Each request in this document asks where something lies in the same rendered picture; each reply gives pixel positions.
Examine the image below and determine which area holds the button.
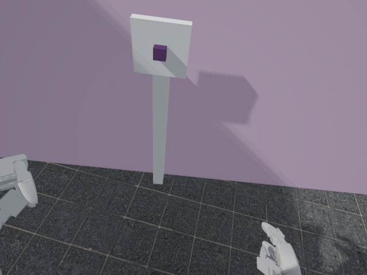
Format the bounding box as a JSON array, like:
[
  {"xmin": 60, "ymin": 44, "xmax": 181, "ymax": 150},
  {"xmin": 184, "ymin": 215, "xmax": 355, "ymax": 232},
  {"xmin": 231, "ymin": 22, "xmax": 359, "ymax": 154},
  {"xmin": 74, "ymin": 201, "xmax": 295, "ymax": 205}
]
[{"xmin": 153, "ymin": 44, "xmax": 167, "ymax": 62}]

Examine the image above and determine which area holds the right robot hand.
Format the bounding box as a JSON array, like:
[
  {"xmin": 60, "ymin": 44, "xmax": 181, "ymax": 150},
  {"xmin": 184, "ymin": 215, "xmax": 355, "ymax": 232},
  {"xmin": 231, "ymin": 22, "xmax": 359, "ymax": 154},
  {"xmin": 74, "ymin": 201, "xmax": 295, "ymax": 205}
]
[{"xmin": 257, "ymin": 222, "xmax": 302, "ymax": 275}]

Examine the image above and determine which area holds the panel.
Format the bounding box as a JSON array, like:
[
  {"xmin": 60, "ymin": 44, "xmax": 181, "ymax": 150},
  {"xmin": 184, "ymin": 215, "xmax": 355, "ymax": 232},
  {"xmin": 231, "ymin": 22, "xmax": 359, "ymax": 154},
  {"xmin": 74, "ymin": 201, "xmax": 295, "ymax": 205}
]
[{"xmin": 130, "ymin": 14, "xmax": 192, "ymax": 184}]

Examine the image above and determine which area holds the left robot hand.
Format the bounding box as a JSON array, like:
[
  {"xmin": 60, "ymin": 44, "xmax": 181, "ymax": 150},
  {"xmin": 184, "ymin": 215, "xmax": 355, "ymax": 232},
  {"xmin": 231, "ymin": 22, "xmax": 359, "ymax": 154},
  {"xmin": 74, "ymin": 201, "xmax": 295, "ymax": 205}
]
[{"xmin": 0, "ymin": 154, "xmax": 38, "ymax": 229}]

